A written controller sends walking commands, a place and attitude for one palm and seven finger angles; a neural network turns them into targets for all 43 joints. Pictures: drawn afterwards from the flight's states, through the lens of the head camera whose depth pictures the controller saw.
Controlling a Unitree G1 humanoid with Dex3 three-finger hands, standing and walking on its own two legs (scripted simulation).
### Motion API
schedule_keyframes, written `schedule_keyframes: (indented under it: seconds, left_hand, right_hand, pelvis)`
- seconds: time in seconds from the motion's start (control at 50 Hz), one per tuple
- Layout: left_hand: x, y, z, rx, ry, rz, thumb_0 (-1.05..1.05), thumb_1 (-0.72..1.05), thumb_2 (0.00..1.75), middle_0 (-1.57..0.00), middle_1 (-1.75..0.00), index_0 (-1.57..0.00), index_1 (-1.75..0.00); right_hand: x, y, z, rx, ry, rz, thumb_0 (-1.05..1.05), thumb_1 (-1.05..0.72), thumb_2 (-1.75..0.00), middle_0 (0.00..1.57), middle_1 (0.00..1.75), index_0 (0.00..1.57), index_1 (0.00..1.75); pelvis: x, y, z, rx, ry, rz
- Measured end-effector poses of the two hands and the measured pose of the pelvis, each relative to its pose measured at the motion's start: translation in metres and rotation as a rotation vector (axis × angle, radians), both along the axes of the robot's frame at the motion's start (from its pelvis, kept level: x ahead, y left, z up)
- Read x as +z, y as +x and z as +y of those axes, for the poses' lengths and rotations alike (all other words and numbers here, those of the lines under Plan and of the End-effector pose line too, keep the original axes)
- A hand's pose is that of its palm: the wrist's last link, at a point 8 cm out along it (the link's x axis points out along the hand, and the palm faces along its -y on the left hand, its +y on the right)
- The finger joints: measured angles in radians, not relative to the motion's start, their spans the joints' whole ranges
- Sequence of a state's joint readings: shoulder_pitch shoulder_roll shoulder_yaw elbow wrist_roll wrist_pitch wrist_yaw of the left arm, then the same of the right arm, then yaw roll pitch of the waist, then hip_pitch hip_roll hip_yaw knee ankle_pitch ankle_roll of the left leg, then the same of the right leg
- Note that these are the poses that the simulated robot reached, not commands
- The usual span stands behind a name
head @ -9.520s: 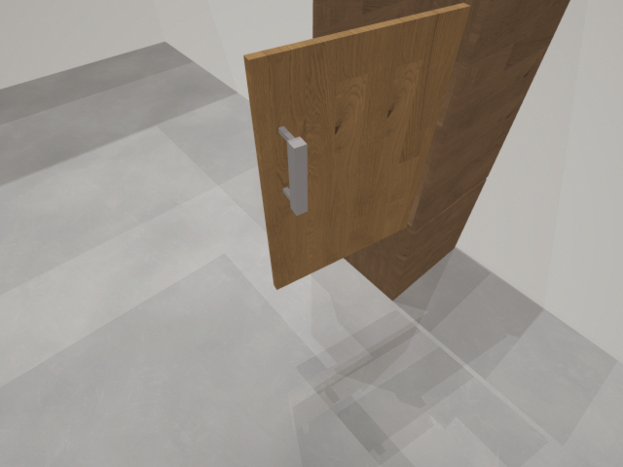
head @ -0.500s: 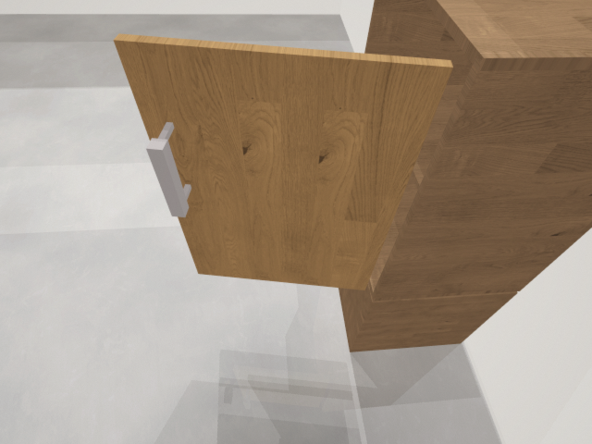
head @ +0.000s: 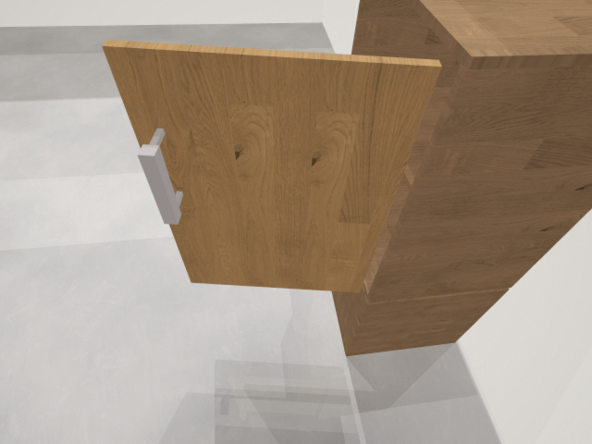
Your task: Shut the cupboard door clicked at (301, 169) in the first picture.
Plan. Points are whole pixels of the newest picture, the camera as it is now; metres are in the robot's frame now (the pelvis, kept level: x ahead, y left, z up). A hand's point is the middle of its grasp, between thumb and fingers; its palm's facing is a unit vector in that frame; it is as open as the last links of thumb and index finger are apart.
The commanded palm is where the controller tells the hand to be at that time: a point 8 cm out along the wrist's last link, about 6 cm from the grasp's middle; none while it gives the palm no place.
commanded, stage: come to a stop and stand still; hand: left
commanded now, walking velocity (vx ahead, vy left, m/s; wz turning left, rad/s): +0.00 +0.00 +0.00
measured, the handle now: (166, 178) +0.49 +0.24 +0.06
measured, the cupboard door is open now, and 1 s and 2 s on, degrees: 80 80 80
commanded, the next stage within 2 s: look again from close up in 0.44 s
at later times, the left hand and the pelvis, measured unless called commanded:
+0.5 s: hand out of the picture -0.02 +0.21 -0.15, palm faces -0.03 -0.97 -0.24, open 7.4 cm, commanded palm none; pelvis -0.01 +0.02 +0.01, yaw -2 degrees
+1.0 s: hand out of the picture +0.03 +0.17 -0.16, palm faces -0.02 -0.97 -0.22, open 7.3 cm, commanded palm none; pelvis +0.01 -0.01 +0.01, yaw -1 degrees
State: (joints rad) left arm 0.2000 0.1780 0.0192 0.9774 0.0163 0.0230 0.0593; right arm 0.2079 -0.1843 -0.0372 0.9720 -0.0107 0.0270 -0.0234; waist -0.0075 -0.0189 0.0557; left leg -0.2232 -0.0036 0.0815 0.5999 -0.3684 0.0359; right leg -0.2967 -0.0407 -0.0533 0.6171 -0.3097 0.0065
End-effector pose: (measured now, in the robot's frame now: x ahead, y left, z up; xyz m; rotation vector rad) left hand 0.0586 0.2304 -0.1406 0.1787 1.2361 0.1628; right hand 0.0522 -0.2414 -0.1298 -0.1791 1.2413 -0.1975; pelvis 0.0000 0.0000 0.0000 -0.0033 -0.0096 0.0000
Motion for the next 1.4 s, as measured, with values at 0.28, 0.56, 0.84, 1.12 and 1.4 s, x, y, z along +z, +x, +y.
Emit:
schedule_keyframes:
  seconds: [0.28, 0.56, 0.84, 1.12, 1.4]
  left_hand:
    - [0.021, -0.057, 0.035, -0.029, 0.04, 0.078, 0.0, 0.91, 0.9, -0.2, -0.3, -0.2, -0.3]
    - [0.017, -0.072, 0.015, -0.017, 0.003, 0.177, 0.0, 0.91, 0.9, -0.2, -0.3, -0.2, -0.3]
    - [0.014, -0.037, -0.008, -0.027, -0.002, 0.136, 0.01, 0.92, 0.9, -0.2, -0.3, -0.2, -0.3]
    - [0.014, -0.027, -0.02, -0.018, -0.006, 0.124, 0.01, 0.92, 0.9, -0.2, -0.3, -0.2, -0.3]
    - [0.009, -0.034, -0.013, 0.035, -0.014, 0.13, 0.0, 0.91, 0.9, -0.2, -0.3, -0.2, -0.3]
  right_hand:
    - [-0.005, -0.029, 0.036, 0.031, 0.066, -0.043, 0.0, -0.94, -0.9, 0.21, 0.3, 0.21, 0.3]
    - [-0.009, -0.073, 0.035, 0.005, 0.083, 0.137, 0.01, -0.91, -0.9, 0.2, 0.3, 0.2, 0.3]
    - [-0.009, -0.058, 0.026, -0.012, 0.094, 0.148, 0.01, -0.91, -0.9, 0.2, 0.3, 0.2, 0.3]
    - [-0.005, -0.04, 0.007, -0.004, 0.076, 0.141, 0.01, -0.91, -0.9, 0.2, 0.3, 0.2, 0.3]
    - [-0.005, -0.036, 0.003, 0.011, 0.049, 0.176, 0.01, -0.91, -0.9, 0.2, 0.3, 0.2, 0.3]
  pelvis:
    - [0.008, -0.019, 0.027, -0.034, 0.011, -0.017]
    - [0.012, -0.008, 0.019, -0.031, 0.018, -0.009]
    - [0.013, 0.007, -0.001, -0.029, 0.015, -0.011]
    - [0.014, 0.017, -0.016, -0.022, 0.011, -0.005]
    - [0.01, 0.02, -0.009, -0.003, 0.004, 0.009]
